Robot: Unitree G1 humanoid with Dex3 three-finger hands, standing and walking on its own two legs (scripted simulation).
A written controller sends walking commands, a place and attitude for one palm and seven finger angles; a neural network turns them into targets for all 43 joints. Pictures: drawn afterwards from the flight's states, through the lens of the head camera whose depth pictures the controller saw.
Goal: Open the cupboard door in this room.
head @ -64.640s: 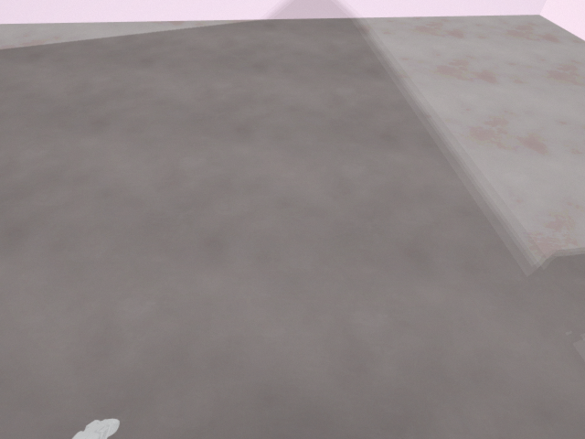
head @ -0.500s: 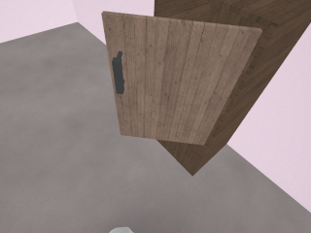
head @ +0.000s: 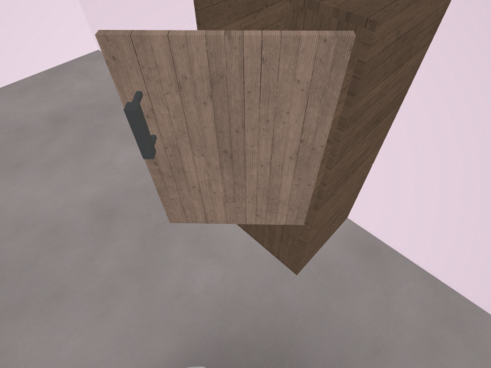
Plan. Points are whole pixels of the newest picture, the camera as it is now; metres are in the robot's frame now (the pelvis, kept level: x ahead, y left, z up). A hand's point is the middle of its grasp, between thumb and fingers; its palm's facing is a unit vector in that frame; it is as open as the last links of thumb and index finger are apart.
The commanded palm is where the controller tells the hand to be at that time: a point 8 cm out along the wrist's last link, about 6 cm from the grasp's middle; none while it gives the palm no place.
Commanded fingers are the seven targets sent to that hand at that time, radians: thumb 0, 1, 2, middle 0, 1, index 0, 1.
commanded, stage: come to a stop and stand still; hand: left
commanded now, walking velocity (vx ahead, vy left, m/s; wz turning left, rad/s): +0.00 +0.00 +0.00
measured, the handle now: (144, 125) +0.54 +0.24 +0.08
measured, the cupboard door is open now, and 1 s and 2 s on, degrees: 43 43 43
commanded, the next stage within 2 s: look again from close up in 0.46 s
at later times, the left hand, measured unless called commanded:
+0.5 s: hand out of the picture -0.03 +0.15 -0.16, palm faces +0.07 -0.98 -0.17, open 7.3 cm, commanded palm none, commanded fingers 0.00 0.90 0.90 -0.20 -0.30 -0.20 -0.30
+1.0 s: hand out of the picture +0.03 +0.21 -0.16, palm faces +0.05 -0.97 -0.24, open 7.4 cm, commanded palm none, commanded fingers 0.00 0.90 0.90 -0.20 -0.30 -0.20 -0.30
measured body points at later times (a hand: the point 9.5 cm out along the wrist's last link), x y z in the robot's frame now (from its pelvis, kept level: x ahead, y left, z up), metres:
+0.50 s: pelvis -0.01 -0.02 +0.02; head +0.00 -0.01 +0.47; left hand -0.03 +0.20 -0.15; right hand -0.01 -0.23 -0.14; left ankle -0.01 +0.10 -0.73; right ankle +0.00 -0.11 -0.73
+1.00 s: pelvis -0.02 +0.01 +0.01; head -0.04 +0.01 +0.46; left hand +0.03 +0.26 -0.14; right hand +0.05 -0.23 -0.13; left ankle -0.01 +0.10 -0.73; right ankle +0.00 -0.11 -0.73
